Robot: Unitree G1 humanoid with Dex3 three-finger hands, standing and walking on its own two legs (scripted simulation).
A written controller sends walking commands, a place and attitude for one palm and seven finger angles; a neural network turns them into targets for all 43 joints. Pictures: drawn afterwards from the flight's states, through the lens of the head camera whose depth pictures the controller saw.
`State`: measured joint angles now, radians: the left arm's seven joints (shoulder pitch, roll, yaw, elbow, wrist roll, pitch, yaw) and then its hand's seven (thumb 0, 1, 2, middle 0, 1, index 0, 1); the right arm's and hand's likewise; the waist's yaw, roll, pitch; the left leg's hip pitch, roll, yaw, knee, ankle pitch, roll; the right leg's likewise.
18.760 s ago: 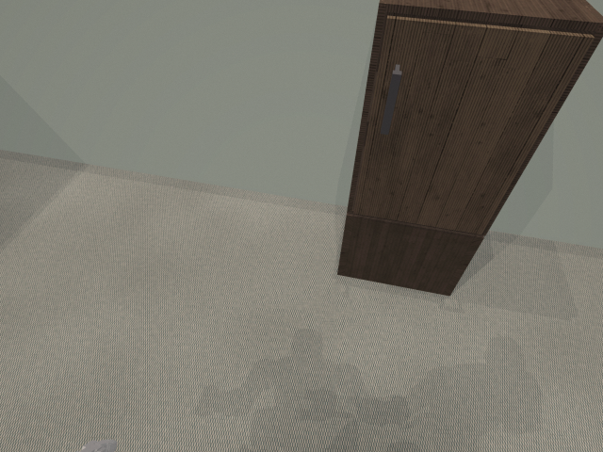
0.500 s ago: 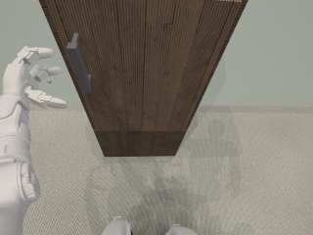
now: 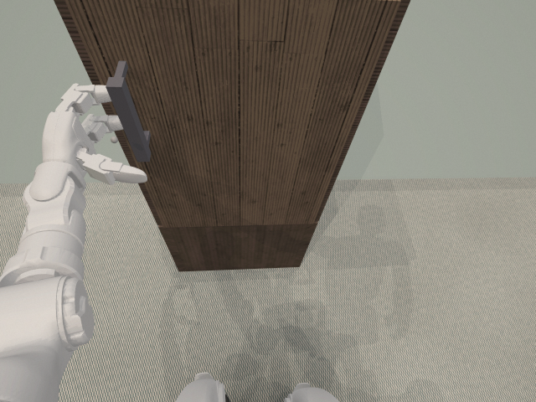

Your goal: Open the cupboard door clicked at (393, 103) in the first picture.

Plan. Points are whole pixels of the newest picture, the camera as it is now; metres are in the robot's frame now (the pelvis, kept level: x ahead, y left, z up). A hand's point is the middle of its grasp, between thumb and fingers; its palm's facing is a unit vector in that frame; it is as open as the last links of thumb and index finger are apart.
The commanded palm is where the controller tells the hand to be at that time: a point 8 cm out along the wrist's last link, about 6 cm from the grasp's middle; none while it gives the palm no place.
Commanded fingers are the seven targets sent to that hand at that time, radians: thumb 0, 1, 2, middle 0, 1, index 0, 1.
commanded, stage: slide the fingers in behind the handle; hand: left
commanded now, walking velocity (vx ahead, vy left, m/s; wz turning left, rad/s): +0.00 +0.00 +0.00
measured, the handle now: (133, 115) +0.53 +0.18 +0.09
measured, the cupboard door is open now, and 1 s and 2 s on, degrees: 0 1 1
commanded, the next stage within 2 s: close the thumb around the handle in 0.98 s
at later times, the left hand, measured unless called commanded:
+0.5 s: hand (139, 138) +0.48 +0.17 +0.09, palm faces +0.02 -1.00 -0.01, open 13.9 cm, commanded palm +0.46 +0.21 +0.09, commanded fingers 0.00 -0.50 0.30 -0.30 -1.20 -0.30 -1.20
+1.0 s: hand (147, 140) +0.48 +0.16 +0.10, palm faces +0.04 -1.00 -0.02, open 14.1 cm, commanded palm +0.45 +0.21 +0.09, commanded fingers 0.00 -0.50 0.30 -0.30 -1.20 -0.30 -1.20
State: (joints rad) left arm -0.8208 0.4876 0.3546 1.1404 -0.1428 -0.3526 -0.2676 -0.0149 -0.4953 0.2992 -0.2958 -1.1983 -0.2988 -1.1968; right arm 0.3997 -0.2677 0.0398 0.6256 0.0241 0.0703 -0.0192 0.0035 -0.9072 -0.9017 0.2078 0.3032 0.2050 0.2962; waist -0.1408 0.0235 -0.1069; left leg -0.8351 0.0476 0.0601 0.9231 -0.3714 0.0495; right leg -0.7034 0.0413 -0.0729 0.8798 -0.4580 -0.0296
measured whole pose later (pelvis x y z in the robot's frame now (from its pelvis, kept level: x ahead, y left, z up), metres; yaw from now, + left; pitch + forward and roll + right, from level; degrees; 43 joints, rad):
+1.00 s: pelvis +0.01 -0.02 +0.00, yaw +0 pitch +15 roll -1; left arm -0.78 0.38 0.30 1.09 -0.14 -0.38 -0.16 -0.02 -0.49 0.30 -0.30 -1.20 -0.27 -1.20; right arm 0.39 -0.27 0.02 0.64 0.02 0.06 0.00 0.00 -0.91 -0.90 0.21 0.30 0.20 0.30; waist -0.13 0.03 -0.11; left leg -0.80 0.05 0.06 0.90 -0.37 0.03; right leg -0.68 0.05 -0.07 0.88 -0.47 -0.05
